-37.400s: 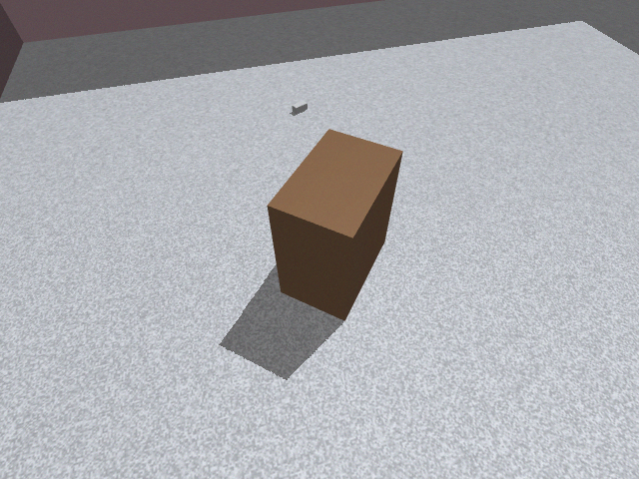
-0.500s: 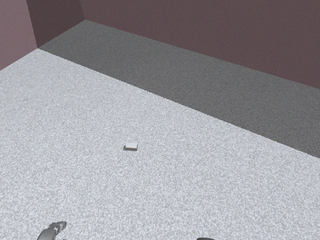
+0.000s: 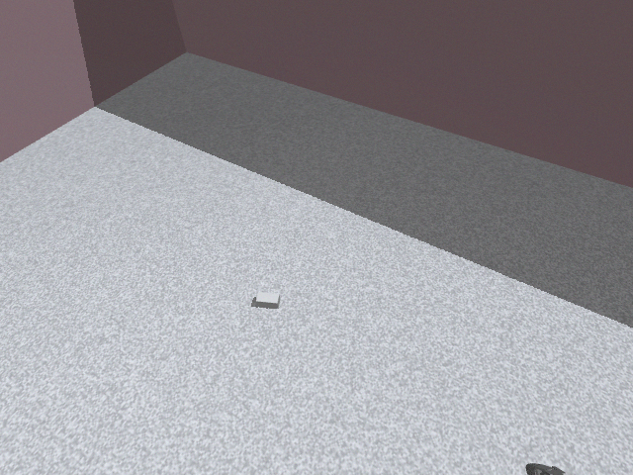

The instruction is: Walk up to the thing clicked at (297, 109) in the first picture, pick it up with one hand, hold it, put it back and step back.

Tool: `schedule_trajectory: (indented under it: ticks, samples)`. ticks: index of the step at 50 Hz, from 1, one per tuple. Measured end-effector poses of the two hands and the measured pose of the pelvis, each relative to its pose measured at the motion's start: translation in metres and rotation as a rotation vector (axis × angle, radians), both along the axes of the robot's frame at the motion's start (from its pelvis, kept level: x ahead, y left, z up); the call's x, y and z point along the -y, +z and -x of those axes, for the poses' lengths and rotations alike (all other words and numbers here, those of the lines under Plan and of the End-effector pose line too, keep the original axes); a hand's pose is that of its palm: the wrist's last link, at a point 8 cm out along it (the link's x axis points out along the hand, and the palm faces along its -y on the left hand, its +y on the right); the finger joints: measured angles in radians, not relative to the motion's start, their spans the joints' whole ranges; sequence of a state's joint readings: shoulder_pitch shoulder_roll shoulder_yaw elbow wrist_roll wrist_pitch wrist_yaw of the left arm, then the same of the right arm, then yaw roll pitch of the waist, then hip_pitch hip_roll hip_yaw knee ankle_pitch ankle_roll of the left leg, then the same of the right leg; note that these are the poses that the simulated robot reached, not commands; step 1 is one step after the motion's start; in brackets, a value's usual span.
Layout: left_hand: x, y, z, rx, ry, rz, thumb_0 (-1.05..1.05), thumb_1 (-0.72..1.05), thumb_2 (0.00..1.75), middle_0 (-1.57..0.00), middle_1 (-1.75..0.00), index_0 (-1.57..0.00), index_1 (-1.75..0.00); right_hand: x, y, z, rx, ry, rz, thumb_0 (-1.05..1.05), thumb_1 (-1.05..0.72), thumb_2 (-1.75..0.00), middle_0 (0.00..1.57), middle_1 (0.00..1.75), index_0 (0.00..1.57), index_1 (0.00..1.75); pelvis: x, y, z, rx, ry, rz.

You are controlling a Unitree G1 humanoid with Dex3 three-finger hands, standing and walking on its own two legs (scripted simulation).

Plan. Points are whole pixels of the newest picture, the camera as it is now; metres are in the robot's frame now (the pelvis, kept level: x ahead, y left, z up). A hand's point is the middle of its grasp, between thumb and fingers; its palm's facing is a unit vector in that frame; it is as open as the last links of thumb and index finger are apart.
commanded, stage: stand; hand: left
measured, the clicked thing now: (268, 300) +0.75 +0.25 -0.76
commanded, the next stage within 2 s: walk up in 0.78 s
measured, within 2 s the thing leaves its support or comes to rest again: neither
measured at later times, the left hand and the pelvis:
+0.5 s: hand out of the picture +0.08 +0.24 -0.15, palm faces -0.03 -0.93 -0.35, open 7.4 cm; pelvis +0.00 -0.02 +0.00, yaw +0 degrees
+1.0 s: hand out of the picture +0.05 +0.28 -0.15, palm faces +0.07 -0.93 -0.35, open 7.4 cm; pelvis +0.02 +0.00 +0.00, yaw +2 degrees
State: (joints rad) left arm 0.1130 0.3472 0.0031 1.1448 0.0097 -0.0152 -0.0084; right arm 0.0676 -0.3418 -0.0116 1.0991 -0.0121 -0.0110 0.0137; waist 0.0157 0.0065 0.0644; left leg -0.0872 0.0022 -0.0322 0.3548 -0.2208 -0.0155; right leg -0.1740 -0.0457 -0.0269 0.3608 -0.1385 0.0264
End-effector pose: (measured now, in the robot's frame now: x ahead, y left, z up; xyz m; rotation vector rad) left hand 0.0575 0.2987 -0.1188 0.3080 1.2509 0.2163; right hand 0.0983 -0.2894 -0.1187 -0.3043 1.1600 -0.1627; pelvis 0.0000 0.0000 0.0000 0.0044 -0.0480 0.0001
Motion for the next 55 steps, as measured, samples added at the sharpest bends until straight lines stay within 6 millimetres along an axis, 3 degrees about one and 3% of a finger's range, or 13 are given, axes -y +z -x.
schedule_trajectory:
  ticks: [23, 41, 45, 49, 52, 55]
  samples:
    - [0.017, 0.006, -0.012, 0.016, -0.028, -0.012, 0.0, 0.9, 0.9, -0.2, -0.3, -0.2, -0.3, 0.028, -0.008, 0.051, -0.124, -0.042, 0.009, 0.0, -0.91, -0.9, 0.2, 0.3, 0.2, 0.3, 0.019, 0.001, 0.002, -0.011, -0.002, 0.0]
    - [0.019, 0.006, -0.015, 0.04, -0.019, 0.004, 0.0, 0.9, 0.9, -0.2, -0.3, -0.2, -0.3, 0.029, -0.006, 0.046, -0.093, -0.026, 0.006, 0.0, -0.91, -0.9, 0.2, 0.3, 0.2, 0.3, 0.021, 0.001, 0.001, -0.011, 0.0, 0.005]
    - [0.008, 0.01, -0.007, 0.074, 0.019, 0.008, 0.0, 0.9, 0.9, -0.21, -0.3, -0.2, -0.3, 0.031, 0.0, 0.042, -0.108, 0.002, 0.027, 0.0, -0.91, -0.9, 0.2, 0.3, 0.2, 0.3, 0.015, 0.001, -0.007, -0.021, 0.026, 0.008]
    - [-0.016, 0.009, 0.014, 0.05, 0.06, -0.009, 0.0, 0.9, 0.9, -0.21, -0.3, -0.2, -0.3, 0.03, 0.008, 0.028, -0.112, 0.035, 0.064, 0.0, -0.91, -0.9, 0.2, 0.3, 0.2, 0.3, 0.001, 0.0, -0.013, -0.007, 0.038, 0.012]
    - [-0.038, 0.002, 0.026, -0.01, 0.076, -0.01, 0.0, 0.9, 0.9, -0.21, -0.3, -0.2, -0.3, 0.023, 0.014, 0.012, -0.078, 0.035, 0.088, 0.0, -0.91, -0.9, 0.2, 0.3, 0.2, 0.3, -0.016, -0.004, -0.024, 0.002, 0.036, 0.027]
    - [-0.063, -0.014, 0.022, -0.059, 0.071, -0.017, 0.0, 0.9, 0.9, -0.21, -0.3, -0.2, -0.3, 0.013, 0.014, 0.006, -0.022, 0.012, 0.128, 0.0, -0.91, -0.9, 0.2, 0.3, 0.2, 0.3, -0.033, -0.017, -0.037, 0.01, 0.028, 0.024]
